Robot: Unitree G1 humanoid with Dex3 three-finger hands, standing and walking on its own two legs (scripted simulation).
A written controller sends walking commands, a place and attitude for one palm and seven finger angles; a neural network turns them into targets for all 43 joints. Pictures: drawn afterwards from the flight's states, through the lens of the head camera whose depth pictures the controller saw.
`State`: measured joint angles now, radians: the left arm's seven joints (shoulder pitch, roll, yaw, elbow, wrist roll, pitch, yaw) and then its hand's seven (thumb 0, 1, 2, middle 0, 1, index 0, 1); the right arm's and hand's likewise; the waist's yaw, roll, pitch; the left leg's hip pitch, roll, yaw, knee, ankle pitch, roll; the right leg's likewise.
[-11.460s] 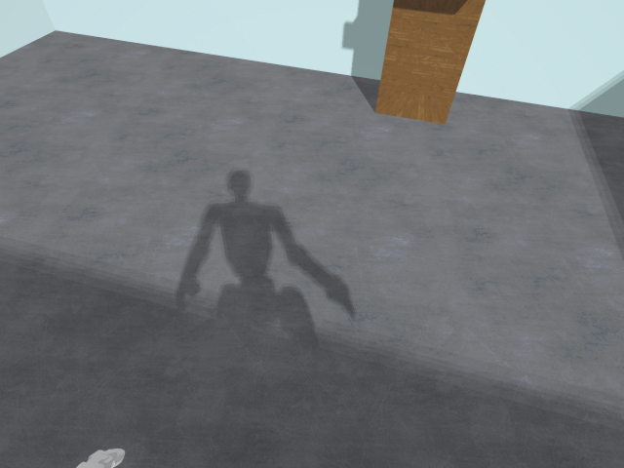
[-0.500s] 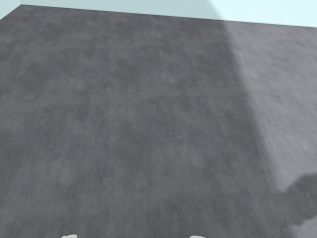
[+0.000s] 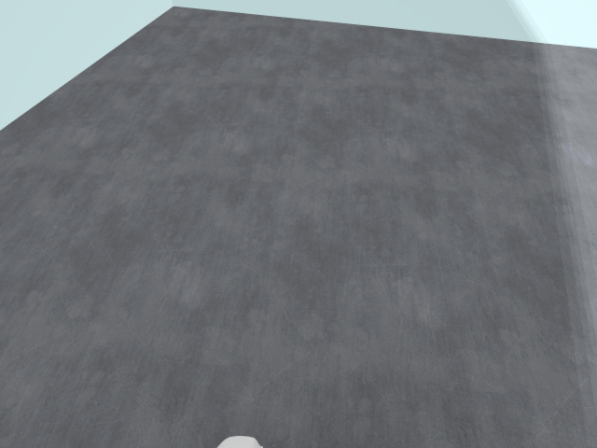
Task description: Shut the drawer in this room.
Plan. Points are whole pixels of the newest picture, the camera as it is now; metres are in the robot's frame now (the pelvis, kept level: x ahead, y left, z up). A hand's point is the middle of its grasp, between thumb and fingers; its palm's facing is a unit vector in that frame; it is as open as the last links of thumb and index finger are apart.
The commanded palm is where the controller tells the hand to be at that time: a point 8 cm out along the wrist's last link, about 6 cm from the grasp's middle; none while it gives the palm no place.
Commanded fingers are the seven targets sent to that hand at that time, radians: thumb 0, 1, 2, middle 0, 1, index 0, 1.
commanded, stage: turn or walk to find it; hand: left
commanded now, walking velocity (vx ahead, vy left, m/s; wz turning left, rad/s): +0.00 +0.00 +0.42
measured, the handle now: out of the picture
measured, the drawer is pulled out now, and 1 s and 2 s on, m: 0.20 0.20 0.20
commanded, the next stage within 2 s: none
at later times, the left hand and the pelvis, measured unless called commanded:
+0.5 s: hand out of the picture +0.01 +0.29 -0.17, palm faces +0.24 -0.94 -0.24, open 7.4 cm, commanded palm none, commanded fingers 0.00 0.90 0.90 -0.20 -0.30 -0.20 -0.30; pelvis -0.02 +0.07 +0.00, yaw +11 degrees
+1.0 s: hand out of the picture -0.02 +0.20 -0.15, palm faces +0.41 -0.87 -0.27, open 7.4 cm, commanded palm none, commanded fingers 0.00 0.90 0.90 -0.20 -0.30 -0.20 -0.30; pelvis -0.03 -0.01 +0.00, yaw +24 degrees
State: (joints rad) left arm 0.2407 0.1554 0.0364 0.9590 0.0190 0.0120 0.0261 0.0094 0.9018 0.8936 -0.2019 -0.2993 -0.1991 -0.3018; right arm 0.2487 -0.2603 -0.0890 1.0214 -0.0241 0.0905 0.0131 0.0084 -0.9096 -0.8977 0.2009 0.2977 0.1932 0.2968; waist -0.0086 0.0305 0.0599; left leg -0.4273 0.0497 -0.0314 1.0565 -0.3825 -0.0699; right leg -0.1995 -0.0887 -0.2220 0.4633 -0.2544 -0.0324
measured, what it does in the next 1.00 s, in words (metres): steps on the spot, turning left: left foot, then right foot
